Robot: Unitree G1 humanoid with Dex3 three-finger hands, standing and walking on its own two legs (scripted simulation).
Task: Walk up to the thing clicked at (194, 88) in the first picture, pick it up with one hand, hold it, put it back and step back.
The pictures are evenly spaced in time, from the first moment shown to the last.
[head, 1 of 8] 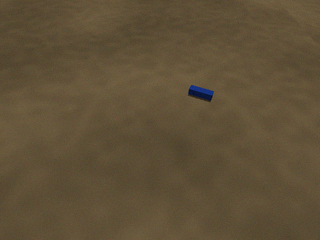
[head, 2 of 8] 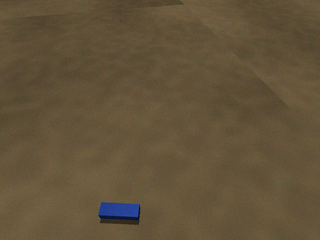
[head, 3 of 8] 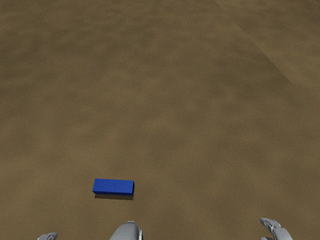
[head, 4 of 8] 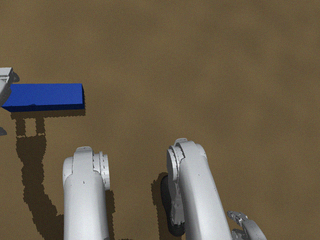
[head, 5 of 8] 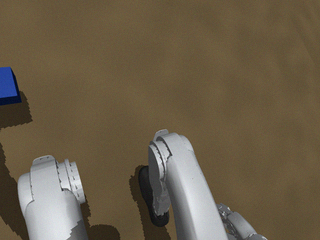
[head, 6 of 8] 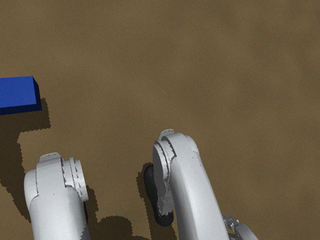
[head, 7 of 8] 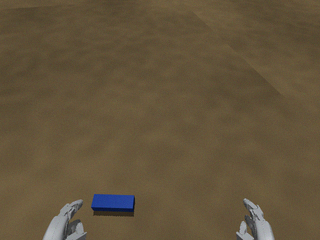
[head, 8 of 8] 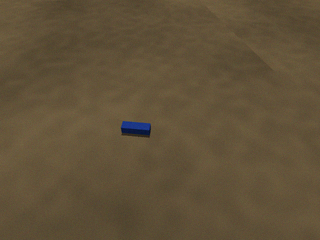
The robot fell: no
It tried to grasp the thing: yes
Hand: left
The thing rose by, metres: 0.67
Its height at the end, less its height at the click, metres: +0.00
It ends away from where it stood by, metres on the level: 0.01
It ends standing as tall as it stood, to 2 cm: yes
